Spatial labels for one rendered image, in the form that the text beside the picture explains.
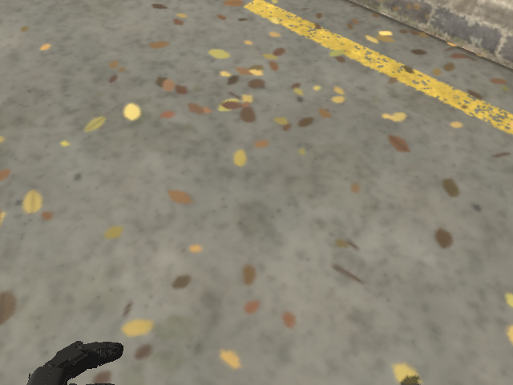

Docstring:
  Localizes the left robot hand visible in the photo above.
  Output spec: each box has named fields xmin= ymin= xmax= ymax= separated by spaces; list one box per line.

xmin=27 ymin=341 xmax=123 ymax=385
